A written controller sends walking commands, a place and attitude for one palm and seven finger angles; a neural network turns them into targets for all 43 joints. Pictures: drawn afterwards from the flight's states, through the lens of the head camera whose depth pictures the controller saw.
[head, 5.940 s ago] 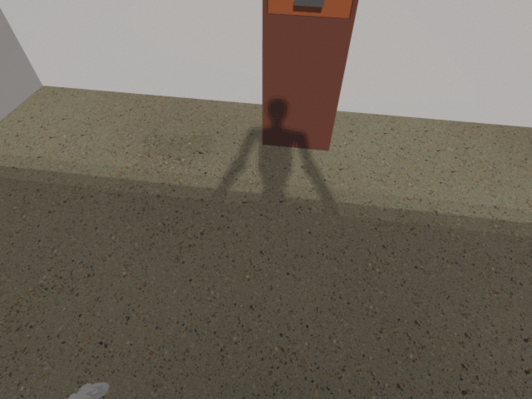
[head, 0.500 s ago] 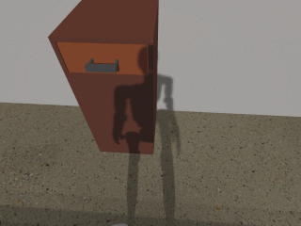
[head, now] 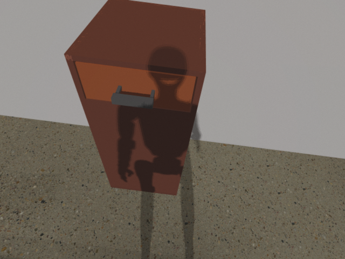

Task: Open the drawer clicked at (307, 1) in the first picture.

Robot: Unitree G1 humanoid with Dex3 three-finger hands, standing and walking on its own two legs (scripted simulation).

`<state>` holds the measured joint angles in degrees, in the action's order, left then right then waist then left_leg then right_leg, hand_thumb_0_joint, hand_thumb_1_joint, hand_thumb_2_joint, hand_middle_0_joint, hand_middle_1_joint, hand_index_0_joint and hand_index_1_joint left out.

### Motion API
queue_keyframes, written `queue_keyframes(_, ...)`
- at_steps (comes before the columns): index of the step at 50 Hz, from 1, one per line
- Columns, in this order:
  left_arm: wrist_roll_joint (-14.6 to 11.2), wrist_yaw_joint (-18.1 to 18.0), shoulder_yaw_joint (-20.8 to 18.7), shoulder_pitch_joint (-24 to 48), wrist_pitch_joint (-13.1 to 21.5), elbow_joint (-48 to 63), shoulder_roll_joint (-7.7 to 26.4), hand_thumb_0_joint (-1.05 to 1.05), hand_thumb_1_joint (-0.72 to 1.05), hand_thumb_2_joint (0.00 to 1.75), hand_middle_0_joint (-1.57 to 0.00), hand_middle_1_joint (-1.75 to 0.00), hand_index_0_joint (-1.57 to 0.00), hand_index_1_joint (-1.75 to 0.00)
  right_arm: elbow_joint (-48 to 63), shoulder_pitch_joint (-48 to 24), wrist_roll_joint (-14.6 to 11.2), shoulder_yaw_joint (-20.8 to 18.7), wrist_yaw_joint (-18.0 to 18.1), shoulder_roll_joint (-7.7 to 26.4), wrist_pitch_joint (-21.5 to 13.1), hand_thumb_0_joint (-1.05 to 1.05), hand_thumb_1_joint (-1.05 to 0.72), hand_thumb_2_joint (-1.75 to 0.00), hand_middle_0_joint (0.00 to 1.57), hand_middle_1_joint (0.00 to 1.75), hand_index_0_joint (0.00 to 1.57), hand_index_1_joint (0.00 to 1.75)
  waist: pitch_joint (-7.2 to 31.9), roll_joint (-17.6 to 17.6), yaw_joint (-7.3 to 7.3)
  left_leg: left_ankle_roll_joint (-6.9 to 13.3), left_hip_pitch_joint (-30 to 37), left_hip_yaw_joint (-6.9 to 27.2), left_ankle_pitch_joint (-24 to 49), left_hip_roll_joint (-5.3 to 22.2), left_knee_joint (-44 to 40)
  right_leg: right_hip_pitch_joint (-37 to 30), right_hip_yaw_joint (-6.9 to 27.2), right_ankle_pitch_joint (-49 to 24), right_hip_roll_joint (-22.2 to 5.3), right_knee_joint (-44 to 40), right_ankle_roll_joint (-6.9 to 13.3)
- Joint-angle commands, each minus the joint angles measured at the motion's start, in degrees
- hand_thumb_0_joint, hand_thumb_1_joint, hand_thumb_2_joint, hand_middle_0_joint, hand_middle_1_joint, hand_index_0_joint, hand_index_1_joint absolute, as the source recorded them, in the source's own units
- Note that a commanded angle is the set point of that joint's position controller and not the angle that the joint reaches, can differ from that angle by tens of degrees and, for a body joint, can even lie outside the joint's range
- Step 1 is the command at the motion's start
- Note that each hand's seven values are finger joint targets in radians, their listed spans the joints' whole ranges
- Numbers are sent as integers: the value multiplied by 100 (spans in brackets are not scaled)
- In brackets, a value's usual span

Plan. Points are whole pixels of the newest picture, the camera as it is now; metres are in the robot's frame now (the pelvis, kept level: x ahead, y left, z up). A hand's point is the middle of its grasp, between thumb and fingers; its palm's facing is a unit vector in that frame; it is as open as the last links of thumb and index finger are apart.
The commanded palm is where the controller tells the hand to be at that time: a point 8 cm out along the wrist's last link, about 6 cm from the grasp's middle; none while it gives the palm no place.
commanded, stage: come to a stop and stand still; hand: left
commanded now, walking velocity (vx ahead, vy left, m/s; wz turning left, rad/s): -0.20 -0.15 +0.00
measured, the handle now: (134, 95) +0.55 +0.16 +0.03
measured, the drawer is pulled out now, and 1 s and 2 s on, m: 0.00 0.00 0.00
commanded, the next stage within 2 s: look again from close up in 0.98 s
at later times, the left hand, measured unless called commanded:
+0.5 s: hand out of the picture +0.07 +0.11 -0.15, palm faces +0.00 -0.96 -0.27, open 7.4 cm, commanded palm none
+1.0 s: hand out of the picture -0.05 +0.15 -0.18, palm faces +0.05 -0.98 -0.20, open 7.4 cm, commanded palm none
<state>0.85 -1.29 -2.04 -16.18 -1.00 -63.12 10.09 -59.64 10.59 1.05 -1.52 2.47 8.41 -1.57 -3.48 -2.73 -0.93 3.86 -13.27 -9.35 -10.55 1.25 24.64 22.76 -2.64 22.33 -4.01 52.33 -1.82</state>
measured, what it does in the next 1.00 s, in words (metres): steps on the spot: right foot, then left foot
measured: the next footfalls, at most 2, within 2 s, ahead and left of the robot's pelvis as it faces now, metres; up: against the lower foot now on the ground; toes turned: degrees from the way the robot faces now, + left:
right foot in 0.30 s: +0.03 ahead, -0.17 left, +0.00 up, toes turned -4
left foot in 0.76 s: -0.03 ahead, +0.10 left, +0.00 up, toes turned +2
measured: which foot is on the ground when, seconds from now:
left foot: down 0.00-0.32, up 0.34-0.74, down 0.76-1.00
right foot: up 0.00-0.28, down 0.30-1.00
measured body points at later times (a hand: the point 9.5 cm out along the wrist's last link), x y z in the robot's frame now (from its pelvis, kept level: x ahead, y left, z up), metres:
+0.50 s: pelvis -0.01 -0.07 +0.00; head +0.00 -0.11 +0.45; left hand +0.07 +0.16 -0.13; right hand +0.00 -0.31 -0.18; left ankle -0.04 +0.08 -0.68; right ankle -0.01 -0.17 -0.74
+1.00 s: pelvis -0.03 -0.03 +0.00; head -0.02 -0.02 +0.45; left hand -0.05 +0.21 -0.16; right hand +0.00 -0.26 -0.16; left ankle -0.07 +0.10 -0.74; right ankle -0.01 -0.17 -0.74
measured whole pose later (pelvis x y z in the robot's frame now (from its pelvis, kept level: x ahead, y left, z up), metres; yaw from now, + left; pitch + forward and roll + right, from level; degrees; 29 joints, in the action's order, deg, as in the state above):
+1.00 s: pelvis -0.03 -0.03 +0.00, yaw +0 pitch -1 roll +0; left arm 0.8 -1.0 -0.6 -16.3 -1.3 -65.4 10.4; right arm -62.1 13.2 0.8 -0.8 1.5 9.6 0.7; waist -1.8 -0.7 -2.0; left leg -0.7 -7.6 -1.9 -16.6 1.2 24.8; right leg 14.1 -2.9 11.1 -3.9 25.9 -2.0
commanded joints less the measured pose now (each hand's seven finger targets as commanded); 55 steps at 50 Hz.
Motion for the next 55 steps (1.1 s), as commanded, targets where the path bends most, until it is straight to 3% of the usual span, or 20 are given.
queue_keyframes(1, 38, -26, -137, -421, -178, 285, 327, 0, 90, 90, -20, -30, -20, -30, 77, 416, -25, -212, 94, 997, 73, 0, -90, -90, 20, 30, 20, 30, 562, 879, 80, 579, 762, 1082, 3836, 1909, -610, 263, 221, 46, -27, 459, -110)
queue_keyframes(10, 2, -42, -145, 273, -157, 763, 269, 0, 90, 90, -20, -30, -20, -30, 135, 343, 51, -371, -6, 1056, 209, 0, -90, -90, 20, 30, 20, 30, 500, 1510, 190, 535, 580, 1092, 2892, 1687, -409, -211, -25, 273, 109, -764, 10)
queue_keyframes(13, 11, -67, -136, -77, -9, 641, 368, 0, 90, 90, -20, -30, -20, -30, 137, 326, 0, -378, -89, 1005, 234, 0, -90, -90, 20, 30, 20, 30, 730, 1160, 1, 173, 383, 921, 1981, 1332, 42, -1138, -210, -1036, 168, -2515, 39)
queue_keyframes(14, 40, -91, -145, -90, 65, 625, 558, 0, 90, 90, -20, -30, -20, -30, 128, 461, -39, -360, -127, 808, 219, 0, -90, -90, 20, 30, 20, 30, 775, 611, 4, -126, 148, 749, 1218, 1006, 420, -1530, 90, -1691, -125, -3170, 76)
queue_keyframes(15, 78, -130, -181, -19, 143, 647, 961, 0, 90, 90, -20, -30, -20, -30, 213, 548, -79, -295, -163, 446, 207, 0, -90, -90, 20, 30, 20, 30, 761, -568, 99, -459, -592, 337, -421, 461, 959, -1823, 1265, -2974, -1180, -3301, 403)
queue_keyframes(16, 56, -111, -186, -1, 149, 700, 1194, 0, 90, 90, -20, -30, -20, -30, 324, 406, -69, -254, -191, 386, 273, 0, -90, -90, 20, 30, 20, 30, 570, -819, 5, -554, -787, 479, -1947, 133, 1499, -1473, 1452, -3850, -1827, -3374, 858)
queue_keyframes(17, 48, -113, -233, -43, 154, 706, 1250, 0, 90, 90, -20, -30, -20, -30, 369, 215, -40, -274, -157, 440, 418, 0, -90, -90, 20, 30, 20, 30, 612, -1216, -109, -542, -779, 814, -2340, 143, 2087, -1107, 1727, -3678, -1902, -3523, 1082)
queue_keyframes(20, 50, -125, -208, 610, 115, 854, 1035, 0, 90, 90, -20, -30, -20, -30, 154, 473, -25, -290, -182, 576, 459, 0, -90, -90, 20, 30, 20, 30, 231, -649, 140, -568, -1132, 1028, -1598, 128, 3112, -1136, 1193, -3097, -1454, -3419, 1104)
queue_keyframes(25, 58, -114, -291, 327, 125, 872, 1050, 0, 90, 90, -20, -30, -20, -30, 259, 360, -4, -299, -234, 686, 441, 0, -90, -90, 20, 30, 20, 30, 205, -668, -70, -678, -1289, 1010, -1193, 122, 3093, -1339, 1164, -2226, -1437, -3579, 1036)
queue_keyframes(30, 101, -76, -334, 77, 112, 785, 1167, 0, 90, 90, -20, -30, -20, -30, 417, 139, -24, -235, -247, 634, 363, 0, -90, -90, 20, 30, 20, 30, 312, -737, -242, -616, -912, 831, -1478, 63, 1933, -1468, 1364, -1683, -1430, -3679, 1144)
queue_keyframes(34, 67, -63, -323, 350, 60, 711, 1159, 0, 90, 90, -20, -30, -20, -30, 239, 725, -37, -159, -200, 552, 267, 0, -90, -90, 20, 30, 20, 30, 529, -741, 72, -538, 251, 618, -705, -68, 260, -1082, 1044, -1295, -1069, -3396, 850)
queue_keyframes(36, -18, -43, -218, 374, 4, 686, 847, 0, 90, 90, -20, -30, -20, -30, 104, 942, -21, -137, -170, 756, 184, 0, -90, -90, 20, 30, 20, 30, 453, 80, 168, -396, 1023, 980, -279, 311, -567, -281, 624, -435, -520, -2893, 450)
queue_keyframes(37, -34, -13, -162, 298, -14, 704, 568, 0, 90, 90, -20, -30, -20, -30, 173, 850, 21, -166, -154, 1036, 157, 0, -90, -90, 20, 30, 20, 30, 335, 941, 105, -149, 655, 1778, -337, 1003, -864, -165, 209, -316, -126, -2456, 244)
queue_keyframes(38, -6, 13, -109, 267, -5, 722, 430, 0, 90, 90, -20, -30, -20, -30, 305, 611, 12, -175, -146, 1272, 188, 0, -90, -90, 20, 30, 20, 30, 200, 1118, 13, 70, -17, 2148, -759, 1458, -1144, -397, -98, -240, -5, -2153, 131)
queue_keyframes(40, 33, 34, -61, 309, -41, 528, 418, 0, 90, 90, -20, -30, -20, -30, 281, 86, 7, -115, -102, 1093, 166, 0, -90, -90, 20, 30, 20, 30, -167, 1504, -84, 100, -722, 1883, -1360, 1195, -1528, -883, -108, -469, -19, -1973, 73)
queue_keyframes(42, 31, 53, -3, 71, -5, 293, 449, 0, 90, 90, -20, -30, -20, -30, 212, 27, -9, -53, -72, 965, 149, 0, -90, -90, 20, 30, 20, 30, -193, 1259, -149, -50, -488, 1495, -771, 841, -1203, -1030, 0, -1013, -39, -2407, 103)
queue_keyframes(48, 5, 10, 70, -69, 80, -20, 557, 0, 90, 90, -20, -30, -20, -30, -62, 510, -65, -22, -72, 787, 125, 0, -90, -90, 20, 30, 20, 30, -149, 188, 16, -276, -46, 1141, -384, 515, -749, -1080, 316, -1412, -211, -3110, 130)
queue_keyframes(53, -22, -28, 91, -147, 136, -113, 497, 0, 90, 90, -20, -30, -20, -30, -231, 690, -74, 25, -58, 708, 60, 0, -90, -90, 20, 30, 20, 30, 204, 226, 46, -309, 337, 1033, 309, 523, -591, -1213, 306, -1767, -261, -3094, 154)
queue_keyframes(54, 25, -294, 142, -677, 266, -298, 537, 0, 90, 90, -20, -30, -20, -30, 129, 266, -109, -1, -131, 878, -27, 0, -90, -90, 20, 30, 20, 30, 95, 386, -100, -451, -42, 759, 469, 618, 340, -1280, 505, -2677, -476, -2835, 230)
queue_keyframes(55, 13, -237, 105, -474, 348, -58, 781, 0, 90, 90, -20, -30, -20, -30, 241, 621, -58, 31, -150, 573, -8, 0, -90, -90, 20, 30, 20, 30, 606, 496, 132, -445, 16, 910, -295, 236, 128, -1402, 695, -2343, -590, -2701, 353)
